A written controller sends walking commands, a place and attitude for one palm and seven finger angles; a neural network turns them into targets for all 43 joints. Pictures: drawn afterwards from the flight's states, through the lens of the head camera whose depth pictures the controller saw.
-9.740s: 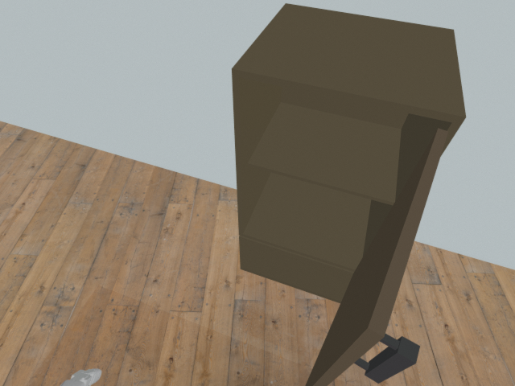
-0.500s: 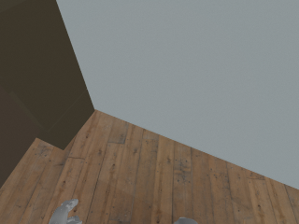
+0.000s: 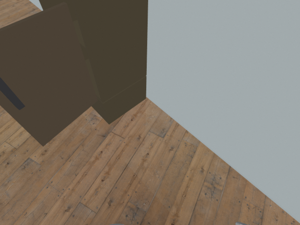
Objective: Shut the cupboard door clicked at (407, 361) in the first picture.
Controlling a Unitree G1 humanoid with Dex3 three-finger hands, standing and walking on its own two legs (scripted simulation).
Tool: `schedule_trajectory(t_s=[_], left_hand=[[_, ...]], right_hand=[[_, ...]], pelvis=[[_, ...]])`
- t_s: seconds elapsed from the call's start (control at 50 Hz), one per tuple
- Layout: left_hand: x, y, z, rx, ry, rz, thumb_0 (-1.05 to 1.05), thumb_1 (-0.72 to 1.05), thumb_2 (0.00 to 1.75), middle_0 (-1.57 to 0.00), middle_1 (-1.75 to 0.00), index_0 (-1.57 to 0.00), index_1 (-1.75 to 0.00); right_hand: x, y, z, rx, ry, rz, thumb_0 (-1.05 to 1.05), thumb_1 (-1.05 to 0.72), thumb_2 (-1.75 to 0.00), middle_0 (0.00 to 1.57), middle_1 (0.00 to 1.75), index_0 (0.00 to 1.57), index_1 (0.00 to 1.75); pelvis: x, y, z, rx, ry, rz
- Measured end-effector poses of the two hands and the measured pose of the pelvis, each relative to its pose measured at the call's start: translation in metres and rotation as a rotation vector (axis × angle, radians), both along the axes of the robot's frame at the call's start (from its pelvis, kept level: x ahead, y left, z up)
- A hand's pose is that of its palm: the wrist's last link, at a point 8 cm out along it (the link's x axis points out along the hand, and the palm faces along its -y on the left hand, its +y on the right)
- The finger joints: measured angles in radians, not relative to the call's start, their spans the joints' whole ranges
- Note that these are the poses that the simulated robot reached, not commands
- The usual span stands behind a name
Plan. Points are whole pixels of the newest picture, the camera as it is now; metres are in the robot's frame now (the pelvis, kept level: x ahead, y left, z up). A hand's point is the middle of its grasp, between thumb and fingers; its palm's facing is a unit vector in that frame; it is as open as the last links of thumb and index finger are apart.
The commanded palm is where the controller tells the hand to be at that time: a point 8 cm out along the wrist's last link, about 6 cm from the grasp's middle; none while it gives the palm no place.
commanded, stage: turn to face it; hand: left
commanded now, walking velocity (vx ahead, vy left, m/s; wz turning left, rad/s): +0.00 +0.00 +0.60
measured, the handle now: (5, 91) +0.51 +0.56 -0.03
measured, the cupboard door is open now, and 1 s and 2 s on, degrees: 100 100 100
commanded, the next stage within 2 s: take the last steps up to it in 1.04 s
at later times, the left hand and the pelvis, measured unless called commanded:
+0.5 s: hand out of the picture +0.06 +0.20 -0.13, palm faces +0.29 -0.91 -0.29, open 7.4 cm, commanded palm none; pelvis -0.01 -0.02 +0.01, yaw +17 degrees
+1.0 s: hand out of the picture -0.13 +0.22 -0.16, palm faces +0.55 -0.80 -0.25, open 7.4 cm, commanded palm none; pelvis -0.05 +0.01 +0.02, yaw +31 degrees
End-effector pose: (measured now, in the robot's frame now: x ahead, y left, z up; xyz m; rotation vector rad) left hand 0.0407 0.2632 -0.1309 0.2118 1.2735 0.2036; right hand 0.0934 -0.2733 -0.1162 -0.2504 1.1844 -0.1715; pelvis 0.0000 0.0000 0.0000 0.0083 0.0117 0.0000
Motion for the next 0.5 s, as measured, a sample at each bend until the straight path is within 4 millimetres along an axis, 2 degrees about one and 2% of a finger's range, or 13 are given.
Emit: schedule_trajectory(t_s=[0.08, 0.2, 0.3, 0.4, 0.44, 0.5], left_hand=[[-0.023, 0.024, -0.005, 0.01, 0.062, 0.073, 0.01, 0.91, 0.9, -0.2, -0.3, -0.2, -0.3], [-0.017, 0.031, 0.01, 0.003, -0.011, 0.122, 0.01, 0.91, 0.9, -0.19, -0.3, -0.2, -0.3], [-0.001, 0.022, 0.02, 0.008, -0.095, 0.145, 0.01, 0.91, 0.9, -0.2, -0.3, -0.2, -0.3], [0.013, 0.002, 0.029, 0.029, -0.18, 0.166, 0.01, 0.91, 0.9, -0.2, -0.3, -0.2, -0.3], [0.012, -0.006, 0.03, 0.051, -0.213, 0.174, 0.01, 0.91, 0.9, -0.2, -0.3, -0.2, -0.3], [-0.004, -0.018, 0.036, 0.061, -0.214, 0.205, 0.01, 0.91, 0.9, -0.2, -0.3, -0.2, -0.3]], right_hand=[[0.024, 0.021, 0.012, -0.022, -0.058, 0.064, 0.01, -0.9, -0.9, 0.2, 0.29, 0.2, 0.3], [0.032, 0.042, 0.021, -0.012, -0.044, 0.129, 0.01, -0.9, -0.9, 0.2, 0.29, 0.2, 0.3], [0.031, 0.045, 0.013, 0.02, -0.016, 0.162, 0.01, -0.9, -0.9, 0.2, 0.3, 0.21, 0.3], [0.028, 0.034, -0.005, 0.055, 0.024, 0.182, 0.01, -0.9, -0.9, 0.2, 0.3, 0.21, 0.3], [0.03, 0.026, -0.016, 0.071, 0.033, 0.19, 0.01, -0.9, -0.9, 0.2, 0.3, 0.21, 0.3], [0.033, 0.02, -0.02, 0.073, 0.054, 0.215, 0.01, -0.9, -0.9, 0.2, 0.3, 0.21, 0.3]], pelvis=[[-0.002, 0.01, 0.002, -0.012, -0.003, 0.033], [-0.003, 0.015, 0.015, -0.032, -0.006, 0.1], [-0.004, 0.008, 0.016, -0.027, -0.008, 0.161], [-0.004, -0.009, 0.011, -0.015, -0.006, 0.227], [-0.004, -0.018, 0.004, -0.002, -0.002, 0.25], [-0.006, -0.024, 0.006, 0.001, -0.017, 0.301]])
